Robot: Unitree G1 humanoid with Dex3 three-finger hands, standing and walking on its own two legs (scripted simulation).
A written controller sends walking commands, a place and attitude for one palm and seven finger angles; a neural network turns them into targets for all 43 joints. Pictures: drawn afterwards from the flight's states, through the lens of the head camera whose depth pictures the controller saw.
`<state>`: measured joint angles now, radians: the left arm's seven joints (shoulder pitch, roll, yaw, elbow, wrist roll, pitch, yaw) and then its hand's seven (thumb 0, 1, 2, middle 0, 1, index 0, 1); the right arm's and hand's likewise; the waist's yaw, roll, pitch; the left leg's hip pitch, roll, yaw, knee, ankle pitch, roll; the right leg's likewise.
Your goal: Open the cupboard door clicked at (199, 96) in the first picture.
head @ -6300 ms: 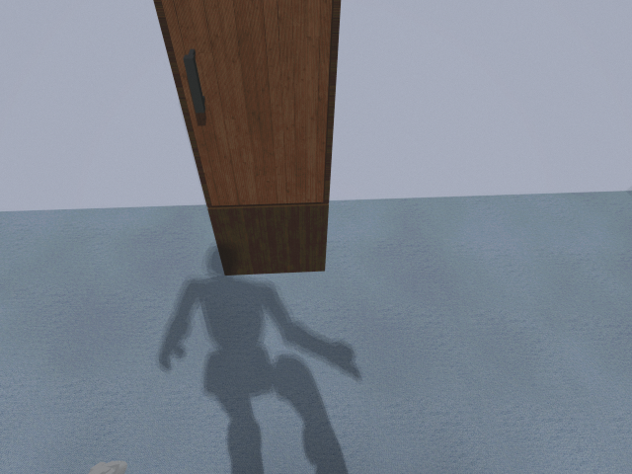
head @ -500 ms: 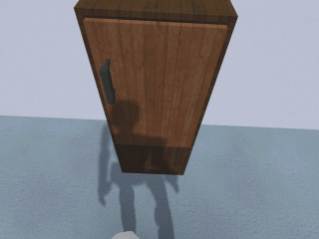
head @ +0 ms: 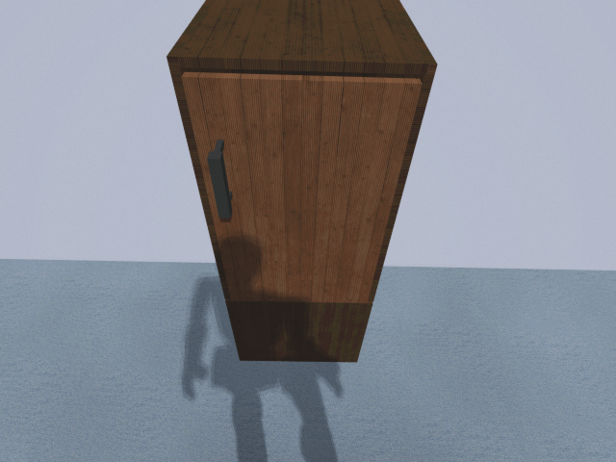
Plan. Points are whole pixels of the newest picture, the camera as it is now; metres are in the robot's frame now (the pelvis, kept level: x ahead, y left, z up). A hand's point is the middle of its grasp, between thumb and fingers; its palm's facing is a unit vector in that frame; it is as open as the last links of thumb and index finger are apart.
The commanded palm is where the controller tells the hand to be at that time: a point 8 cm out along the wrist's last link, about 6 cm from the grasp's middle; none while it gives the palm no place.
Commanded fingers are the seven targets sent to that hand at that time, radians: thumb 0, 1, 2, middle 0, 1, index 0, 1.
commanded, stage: come to a stop and stand still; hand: left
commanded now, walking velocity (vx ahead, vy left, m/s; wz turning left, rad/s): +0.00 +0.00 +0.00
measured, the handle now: (222, 179) +0.55 +0.18 +0.07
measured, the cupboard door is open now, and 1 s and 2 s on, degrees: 0 0 0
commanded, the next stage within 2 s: look again from close up in 0.20 s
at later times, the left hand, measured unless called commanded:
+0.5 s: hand out of the picture -0.01 +0.18 -0.17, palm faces -0.01 -0.98 -0.20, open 7.4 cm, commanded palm none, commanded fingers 0.00 0.90 0.90 -0.20 -0.30 -0.20 -0.30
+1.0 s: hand out of the picture +0.10 +0.19 -0.14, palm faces +0.09 -0.97 -0.23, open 7.4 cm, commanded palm +0.14 +0.24 -0.05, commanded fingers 0.00 0.81 0.86 -0.21 -0.36 -0.21 -0.36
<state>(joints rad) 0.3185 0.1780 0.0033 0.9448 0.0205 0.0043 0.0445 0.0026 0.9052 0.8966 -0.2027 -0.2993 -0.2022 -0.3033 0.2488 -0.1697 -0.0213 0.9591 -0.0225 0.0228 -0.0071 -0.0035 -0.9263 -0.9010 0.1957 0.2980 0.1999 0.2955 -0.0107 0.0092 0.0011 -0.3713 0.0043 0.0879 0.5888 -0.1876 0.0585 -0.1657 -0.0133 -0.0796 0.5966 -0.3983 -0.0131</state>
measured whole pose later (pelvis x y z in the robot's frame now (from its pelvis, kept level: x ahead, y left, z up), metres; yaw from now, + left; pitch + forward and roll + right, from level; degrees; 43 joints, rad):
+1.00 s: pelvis +0.04 -0.01 +0.01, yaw -1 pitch +0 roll +0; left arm 0.36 0.21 0.04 0.72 -0.05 0.05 0.05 0.01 0.90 0.89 -0.21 -0.30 -0.21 -0.31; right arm 0.23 -0.21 0.00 0.99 0.01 -0.06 -0.03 0.01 -0.91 -0.90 0.20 0.30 0.20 0.30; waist 0.00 -0.02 0.03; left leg -0.30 0.00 0.11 0.48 -0.19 0.04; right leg -0.10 -0.01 -0.06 0.46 -0.36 -0.01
